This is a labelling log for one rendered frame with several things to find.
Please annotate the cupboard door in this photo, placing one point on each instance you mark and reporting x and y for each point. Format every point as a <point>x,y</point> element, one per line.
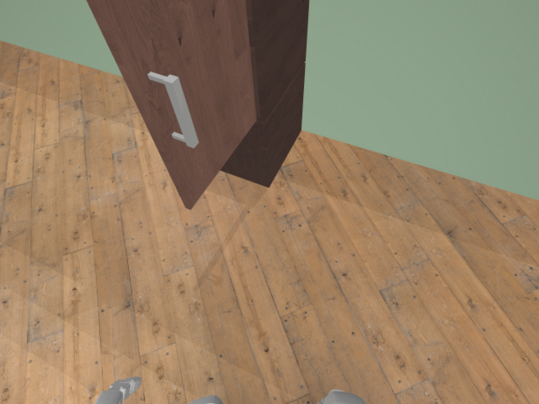
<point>206,44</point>

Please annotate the handle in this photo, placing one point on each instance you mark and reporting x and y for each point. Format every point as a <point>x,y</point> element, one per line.
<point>180,107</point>

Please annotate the left robot hand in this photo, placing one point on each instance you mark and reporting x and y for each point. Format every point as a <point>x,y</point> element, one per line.
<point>119,391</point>

